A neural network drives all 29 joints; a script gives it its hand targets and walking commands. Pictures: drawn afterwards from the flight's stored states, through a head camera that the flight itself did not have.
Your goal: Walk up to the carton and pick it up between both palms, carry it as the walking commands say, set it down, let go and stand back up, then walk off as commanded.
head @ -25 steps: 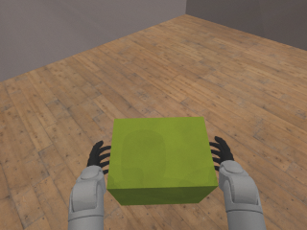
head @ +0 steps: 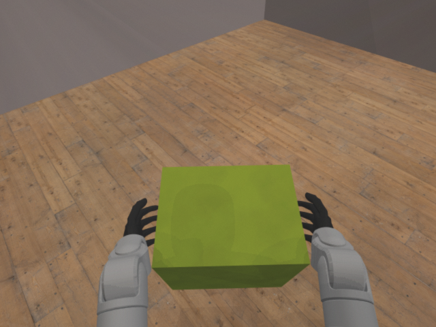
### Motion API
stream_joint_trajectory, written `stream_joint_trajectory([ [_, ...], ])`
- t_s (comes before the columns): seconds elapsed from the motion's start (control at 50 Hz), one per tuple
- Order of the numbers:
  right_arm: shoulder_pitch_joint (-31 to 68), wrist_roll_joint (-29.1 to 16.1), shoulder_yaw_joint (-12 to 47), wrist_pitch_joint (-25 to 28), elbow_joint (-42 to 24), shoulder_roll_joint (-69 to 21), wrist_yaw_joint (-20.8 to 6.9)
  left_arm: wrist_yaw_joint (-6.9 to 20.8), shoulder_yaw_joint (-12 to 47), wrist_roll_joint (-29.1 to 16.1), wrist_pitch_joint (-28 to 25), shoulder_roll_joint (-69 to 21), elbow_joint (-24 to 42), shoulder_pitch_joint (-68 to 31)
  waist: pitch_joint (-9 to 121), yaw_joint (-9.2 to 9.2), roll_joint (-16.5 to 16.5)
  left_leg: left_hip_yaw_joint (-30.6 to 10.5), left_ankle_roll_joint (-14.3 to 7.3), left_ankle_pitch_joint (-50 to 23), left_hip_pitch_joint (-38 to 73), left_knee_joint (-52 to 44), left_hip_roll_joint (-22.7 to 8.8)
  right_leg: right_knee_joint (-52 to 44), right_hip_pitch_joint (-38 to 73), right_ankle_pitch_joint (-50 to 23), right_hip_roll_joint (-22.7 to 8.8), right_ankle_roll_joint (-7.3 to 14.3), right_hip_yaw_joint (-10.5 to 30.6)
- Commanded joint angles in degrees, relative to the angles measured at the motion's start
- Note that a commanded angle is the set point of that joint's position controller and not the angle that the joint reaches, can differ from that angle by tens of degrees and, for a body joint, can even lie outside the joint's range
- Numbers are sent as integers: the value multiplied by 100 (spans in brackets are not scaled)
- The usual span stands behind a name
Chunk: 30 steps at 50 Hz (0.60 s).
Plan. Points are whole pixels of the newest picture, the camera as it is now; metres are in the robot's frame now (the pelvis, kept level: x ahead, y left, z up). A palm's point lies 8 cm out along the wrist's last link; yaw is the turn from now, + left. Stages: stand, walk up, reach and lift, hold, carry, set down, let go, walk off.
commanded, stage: carry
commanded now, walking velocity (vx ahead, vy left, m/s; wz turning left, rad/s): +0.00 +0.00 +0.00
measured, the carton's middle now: (226, 231) +0.32 +0.00 -0.04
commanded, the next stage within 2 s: none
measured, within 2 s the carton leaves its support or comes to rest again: neither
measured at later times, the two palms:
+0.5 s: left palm (135, 239) +0.27 +0.17 +0.04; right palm (319, 232) +0.27 -0.16 +0.04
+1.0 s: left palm (134, 239) +0.27 +0.17 +0.04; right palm (316, 231) +0.27 -0.16 +0.04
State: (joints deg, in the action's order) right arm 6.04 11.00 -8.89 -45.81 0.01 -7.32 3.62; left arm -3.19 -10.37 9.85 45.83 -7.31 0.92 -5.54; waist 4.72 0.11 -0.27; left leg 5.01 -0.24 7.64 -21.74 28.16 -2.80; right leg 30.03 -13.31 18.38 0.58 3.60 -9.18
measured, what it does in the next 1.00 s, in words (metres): stands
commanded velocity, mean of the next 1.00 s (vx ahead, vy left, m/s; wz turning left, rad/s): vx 0.03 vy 0.01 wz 0.00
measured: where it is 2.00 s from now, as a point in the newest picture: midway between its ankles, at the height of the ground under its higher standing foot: outside the picture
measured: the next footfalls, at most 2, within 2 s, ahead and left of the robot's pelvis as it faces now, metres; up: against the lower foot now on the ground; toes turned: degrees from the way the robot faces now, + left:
none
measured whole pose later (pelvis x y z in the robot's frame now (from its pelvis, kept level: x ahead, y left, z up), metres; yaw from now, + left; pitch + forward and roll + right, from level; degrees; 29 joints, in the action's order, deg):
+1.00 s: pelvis +0.01 +0.01 +0.00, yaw +0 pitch +2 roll +0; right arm 6.7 11.4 -9.3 -46.0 1.1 -7.4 3.4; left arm -3.1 -10.6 10.3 46.0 -7.3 -0.5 -6.2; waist 4.7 0.1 0.1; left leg 5.3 -0.7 8.1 -21.6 28.0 -2.5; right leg 29.4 -13.0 18.4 0.2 3.1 -9.0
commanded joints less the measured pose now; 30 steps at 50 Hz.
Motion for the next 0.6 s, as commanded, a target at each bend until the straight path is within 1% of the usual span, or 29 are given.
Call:
stream_joint_trajectory([
  [0.0,2522,-1329,2973,254,-494,-3798,-1332,1281,3118,-1295,-220,-3974,268,-2559,1156,14,115,-444,-144,-332,831,-252,-586,-754,-33,-812,-976,-138,716],
  [0.02,2544,-1495,3170,209,-799,-3856,-1326,1261,3321,-1485,-193,-4038,643,-2738,1183,23,-3,-439,-130,-256,811,-296,-590,-717,-41,-603,-977,-114,702],
  [0.04,2624,-1366,2996,242,-470,-3835,-1317,1270,3095,-1348,-226,-3980,350,-2783,1148,11,217,-470,-129,-356,765,-259,-624,-751,9,-713,-945,-134,671],
  [0.08,2562,-1271,2897,287,-360,-3775,-1321,1286,3052,-1298,-280,-3998,226,-2739,1112,22,62,-481,-134,-427,759,-277,-610,-721,22,-727,-925,-126,642],
  [0.1,2682,-1333,2950,324,-551,-3792,-1322,1277,3094,-1313,-282,-4017,245,-2710,1262,24,48,-517,-144,-473,826,-288,-650,-665,92,-693,-908,-100,624],
  [0.12,2680,-1437,3055,319,-670,-3843,-1317,1278,3216,-1426,-296,-4064,508,-2814,1337,20,-20,-507,-152,-571,821,-262,-647,-627,168,-801,-914,-90,657],
  [0.14,2459,-1216,2798,351,-153,-3788,-1326,1276,3016,-1246,-343,-3925,209,-2752,1272,17,15,-479,-141,-545,809,-207,-650,-665,137,-904,-948,-116,670],
  [0.16,2561,-1377,2990,419,-508,-3832,-1331,1276,3109,-1348,-407,-3958,445,-2722,1351,22,111,-467,-143,-608,817,-192,-631,-632,215,-1124,-965,-115,643],
  [0.18,2584,-1541,3163,356,-830,-3951,-1333,1257,3397,-1554,-360,-4130,893,-2864,1445,25,-161,-477,-152,-788,922,-204,-630,-504,238,-1055,-920,-91,622],
  [0.2,2539,-1443,3038,317,-569,-3986,-1328,1255,3268,-1456,-321,-4084,684,-2874,1379,13,16,-474,-161,-910,906,-158,-659,-525,257,-1157,-922,-110,602],
  [0.22,2315,-1406,3007,301,-466,-3948,-1331,1256,3271,-1425,-297,-4066,616,-2687,1445,12,-75,-488,-171,-874,901,-172,-651,-503,290,-1038,-924,-103,595],
  [0.24,2256,-1260,2844,342,-213,-3829,-1325,1245,3102,-1290,-339,-3964,383,-2685,1535,11,-99,-494,-192,-1064,894,-132,-663,-468,328,-1168,-898,-114,560],
  [0.26,2351,-1376,2976,358,-464,-3871,-1322,1236,3194,-1352,-346,-3976,533,-2665,1484,5,-90,-435,-186,-865,891,-154,-629,-524,293,-1178,-931,-127,605],
  [0.28,2294,-1443,3053,336,-519,-3937,-1334,1242,3317,-1440,-347,-3995,776,-2754,1475,11,-105,-412,-160,-832,923,-139,-618,-516,244,-1227,-939,-120,609],
  [0.3,2395,-1422,3082,346,-615,-3869,-1326,1236,3279,-1394,-327,-3986,667,-2700,1443,4,-65,-432,-169,-811,975,-125,-610,-580,213,-1252,-964,-124,658],
  [0.32,2448,-1515,3202,341,-844,-3889,-1309,1230,3374,-1493,-302,-3967,882,-2714,1500,8,-48,-415,-175,-866,930,-81,-609,-492,343,-1455,-989,-154,634],
  [0.34,2452,-1427,3076,309,-663,-3878,-1311,1241,3298,-1421,-273,-3990,626,-2635,1389,7,49,-401,-163,-829,872,-100,-602,-491,274,-1542,-1002,-162,638],
  [0.36,2528,-1581,3255,254,-953,-3917,-1305,1229,3426,-1530,-225,-4023,891,-2721,1406,4,-5,-382,-157,-773,914,-115,-599,-469,235,-1394,-992,-140,623],
  [0.38,2378,-1401,3056,269,-582,-3843,-1311,1236,3260,-1364,-237,-3958,589,-2621,1506,7,-67,-437,-175,-872,946,-134,-629,-476,258,-1195,-932,-115,552],
  [0.4,2392,-1374,3026,271,-598,-3793,-1310,1235,3230,-1331,-229,-3913,550,-2631,1481,-3,-68,-482,-183,-901,906,-157,-648,-471,283,-1061,-900,-117,584],
  [0.42,2286,-1250,2869,308,-289,-3704,-1307,1238,3083,-1230,-280,-3842,329,-2624,1465,-1,5,-456,-168,-885,897,-156,-644,-511,256,-1062,-886,-105,558],
  [0.44,2571,-1496,3187,270,-825,-3824,-1301,1249,3285,-1428,-228,-3967,635,-2694,1395,-13,123,-432,-175,-818,853,-132,-624,-551,256,-1268,-950,-121,626],
  [0.46,2413,-1360,3064,253,-545,-3794,-1314,1248,3227,-1343,-237,-3936,497,-2666,1419,10,30,-422,-160,-807,907,-154,-631,-473,242,-1225,-940,-103,605],
  [0.48,2512,-1468,3151,234,-630,-3858,-1319,1260,3246,-1404,-220,-3974,531,-2699,1422,1,116,-472,-174,-823,858,-159,-639,-486,227,-1212,-922,-96,612],
  [0.5,2536,-1373,3020,278,-513,-3813,-1326,1257,3149,-1323,-262,-3977,409,-2720,1381,10,17,-403,-154,-717,833,-165,-602,-501,199,-1201,-941,-104,604],
  [0.52,2489,-1365,2990,284,-415,-3862,-1336,1255,3149,-1357,-284,-3960,489,-2894,1348,10,38,-449,-169,-704,771,-181,-627,-517,244,-1159,-934,-101,612],
  [0.54,2545,-1349,2969,305,-491,-3799,-1326,1260,3116,-1285,-267,-3973,264,-2653,1292,17,99,-460,-180,-708,826,-191,-640,-571,155,-1032,-922,-108,598],
  [0.56,2583,-1222,2857,342,-301,-3738,-1324,1260,2991,-1191,-318,-3920,84,-2722,1236,16,113,-452,-166,-635,787,-189,-634,-618,154,-1126,-961,-116,640],
  [0.58,2594,-1337,3011,366,-530,-3807,-1316,1266,3138,-1317,-345,-3997,312,-2706,1335,16,161,-471,-170,-523,845,-209,-625,-608,178,-1020,-956,-92,646],
])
